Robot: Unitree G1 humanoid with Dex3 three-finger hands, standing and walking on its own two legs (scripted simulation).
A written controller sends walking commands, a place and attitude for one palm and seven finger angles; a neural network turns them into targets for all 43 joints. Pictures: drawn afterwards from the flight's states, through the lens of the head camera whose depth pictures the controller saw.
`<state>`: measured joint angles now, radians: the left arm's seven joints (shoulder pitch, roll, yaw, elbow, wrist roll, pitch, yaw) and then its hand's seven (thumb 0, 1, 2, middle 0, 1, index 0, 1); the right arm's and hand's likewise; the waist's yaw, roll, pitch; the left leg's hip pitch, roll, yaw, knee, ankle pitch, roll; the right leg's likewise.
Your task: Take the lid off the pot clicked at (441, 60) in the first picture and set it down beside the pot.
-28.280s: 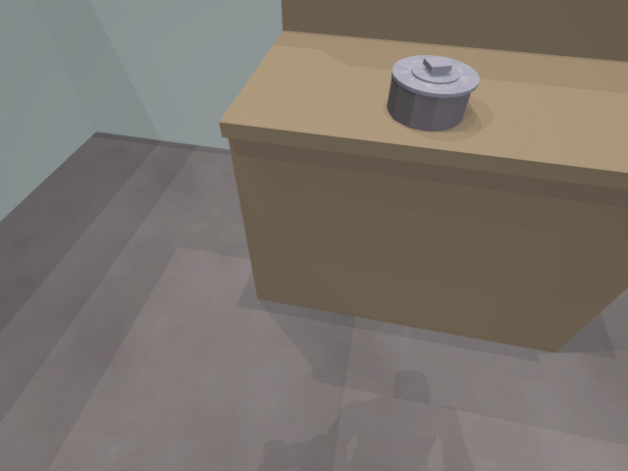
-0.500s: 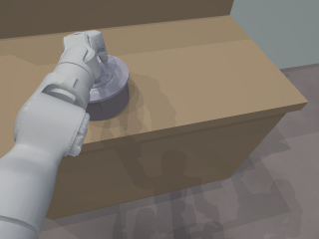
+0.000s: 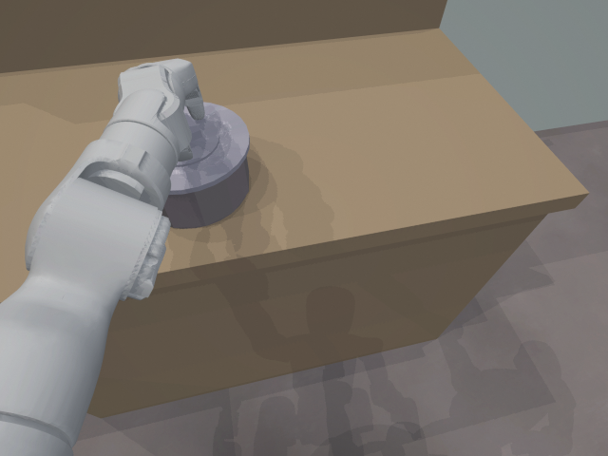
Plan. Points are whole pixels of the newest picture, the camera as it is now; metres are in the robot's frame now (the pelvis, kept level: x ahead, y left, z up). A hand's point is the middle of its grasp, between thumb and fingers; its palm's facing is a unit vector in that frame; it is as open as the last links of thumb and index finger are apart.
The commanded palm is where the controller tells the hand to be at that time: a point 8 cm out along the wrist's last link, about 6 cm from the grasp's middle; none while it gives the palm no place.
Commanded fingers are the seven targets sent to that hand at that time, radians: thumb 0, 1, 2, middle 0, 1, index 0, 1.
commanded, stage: close the fingers and squeeze the knob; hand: left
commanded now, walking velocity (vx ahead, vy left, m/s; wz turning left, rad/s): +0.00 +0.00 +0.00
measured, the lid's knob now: (179, 130) +0.54 +0.10 +0.13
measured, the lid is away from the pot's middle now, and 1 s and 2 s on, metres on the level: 0.00 0.00 0.01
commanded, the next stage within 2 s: lift the lid straight up in 1.40 s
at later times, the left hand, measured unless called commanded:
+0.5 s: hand (174, 127) +0.52 +0.10 +0.15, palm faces -0.41 -0.10 -0.91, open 8.6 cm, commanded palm +0.53 +0.09 +0.19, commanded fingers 0.00 0.24 0.84 -0.60 -1.08 -0.60 -1.08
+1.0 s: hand (176, 131) +0.51 +0.09 +0.16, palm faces -0.40 -0.08 -0.91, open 7.7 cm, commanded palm +0.52 +0.09 +0.19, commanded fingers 0.00 0.44 0.83 -0.62 -1.05 -0.69 -1.08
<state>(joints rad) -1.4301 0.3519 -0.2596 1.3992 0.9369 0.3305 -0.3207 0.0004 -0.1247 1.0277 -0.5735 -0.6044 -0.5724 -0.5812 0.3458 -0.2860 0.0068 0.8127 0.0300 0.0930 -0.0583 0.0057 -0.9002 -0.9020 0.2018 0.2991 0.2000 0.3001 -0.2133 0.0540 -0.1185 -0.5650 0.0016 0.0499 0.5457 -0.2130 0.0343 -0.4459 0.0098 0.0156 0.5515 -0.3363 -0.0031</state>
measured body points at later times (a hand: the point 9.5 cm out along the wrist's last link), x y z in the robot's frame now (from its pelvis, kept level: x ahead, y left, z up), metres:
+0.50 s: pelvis +0.01 +0.00 +0.00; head +0.07 -0.01 +0.45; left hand +0.54 +0.10 +0.21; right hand -0.01 -0.28 -0.13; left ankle +0.02 +0.10 -0.73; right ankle -0.05 -0.12 -0.73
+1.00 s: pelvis +0.01 -0.01 +0.00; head +0.06 -0.02 +0.45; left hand +0.53 +0.09 +0.21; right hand +0.01 -0.28 -0.14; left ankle +0.02 +0.10 -0.73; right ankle -0.05 -0.12 -0.73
